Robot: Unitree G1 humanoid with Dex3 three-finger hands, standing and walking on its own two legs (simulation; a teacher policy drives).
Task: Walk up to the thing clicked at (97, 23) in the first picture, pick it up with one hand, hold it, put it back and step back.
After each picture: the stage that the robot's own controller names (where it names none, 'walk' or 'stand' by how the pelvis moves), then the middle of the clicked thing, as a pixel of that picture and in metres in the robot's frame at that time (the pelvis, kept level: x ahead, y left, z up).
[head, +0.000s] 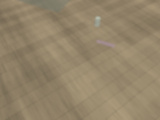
stand; (97, 21) +1.72 -0.24 -0.72
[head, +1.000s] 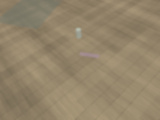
walk; (78, 33) +1.59 +0.12 -0.69
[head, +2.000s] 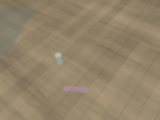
walk; (58, 58) +1.04 +0.29 -0.72
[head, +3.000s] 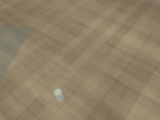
walk; (58, 95) +0.64 +0.26 -0.72
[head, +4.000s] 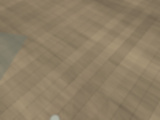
stand; out of the picture +0.41 +0.21 -0.70
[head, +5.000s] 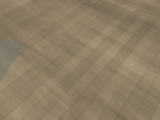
stand; out of the picture +0.37 +0.20 -0.73
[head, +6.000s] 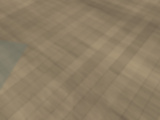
stand; out of the picture +0.35 +0.20 -0.73
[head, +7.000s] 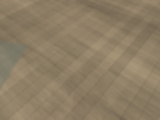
stand; out of the picture +0.35 +0.20 -0.73
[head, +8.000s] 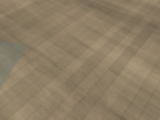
stand; out of the picture +0.35 +0.20 -0.73
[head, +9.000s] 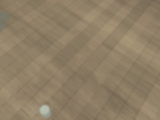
go down; (45, 111) +0.37 +0.20 -0.66
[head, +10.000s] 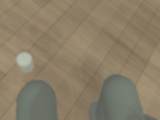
go down; (25, 63) +0.44 +0.21 -0.31
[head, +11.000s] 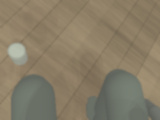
close in; (18, 54) +0.45 +0.22 -0.29
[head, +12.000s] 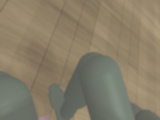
close in; out of the picture +0.44 +0.26 -0.23
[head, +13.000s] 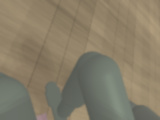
close; out of the picture +0.43 +0.27 -0.23
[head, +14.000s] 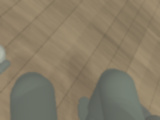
lift; out of the picture +0.37 +0.26 -0.13
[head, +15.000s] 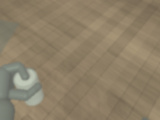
hold; (30, 87) +0.32 +0.18 +0.01
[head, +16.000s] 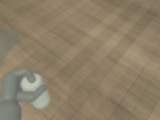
hold; (36, 91) +0.32 +0.16 -0.02
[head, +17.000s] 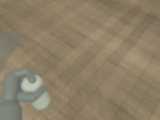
hold; (36, 92) +0.31 +0.17 -0.02
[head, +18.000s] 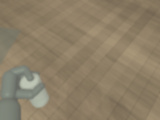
crouch; (35, 90) +0.32 +0.17 -0.03
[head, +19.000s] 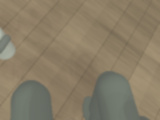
crouch; out of the picture +0.45 +0.22 -0.12
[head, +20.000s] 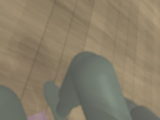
lower; out of the picture +0.44 +0.27 -0.23
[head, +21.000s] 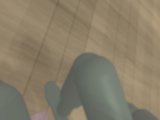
lower; out of the picture +0.44 +0.27 -0.23
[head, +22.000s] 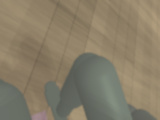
lower; out of the picture +0.44 +0.27 -0.23
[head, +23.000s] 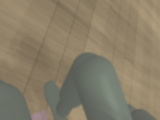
lower; out of the picture +0.44 +0.27 -0.24
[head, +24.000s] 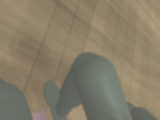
draw back; out of the picture +0.44 +0.26 -0.24
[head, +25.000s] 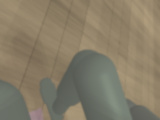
withdraw; out of the picture +0.42 +0.25 -0.23
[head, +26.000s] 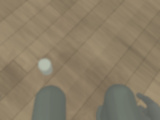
walk; (45, 67) +0.44 +0.18 -0.41
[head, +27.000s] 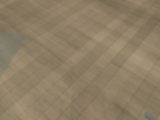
stand; out of the picture +0.36 +0.17 -0.66
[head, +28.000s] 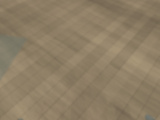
stand; out of the picture +0.37 +0.18 -0.67
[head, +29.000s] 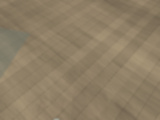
stand; out of the picture +0.37 +0.18 -0.68
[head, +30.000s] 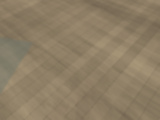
stand; out of the picture +0.38 +0.18 -0.72
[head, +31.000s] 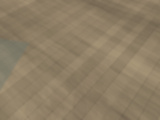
stand; out of the picture +0.35 +0.18 -0.73
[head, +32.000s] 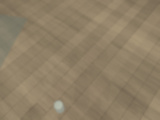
walk; (59, 107) +0.41 +0.19 -0.70
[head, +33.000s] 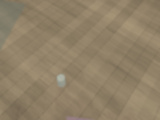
walk; (61, 80) +0.62 +0.13 -0.70
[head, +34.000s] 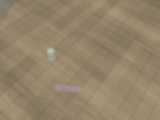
walk; (51, 54) +0.91 +0.25 -0.70
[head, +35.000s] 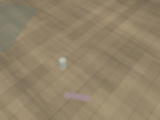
stand; (62, 63) +0.96 +0.18 -0.71
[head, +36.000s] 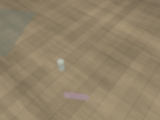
stand; (61, 64) +0.99 +0.20 -0.72
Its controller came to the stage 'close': yes
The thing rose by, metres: 0.70
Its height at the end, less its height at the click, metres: +0.00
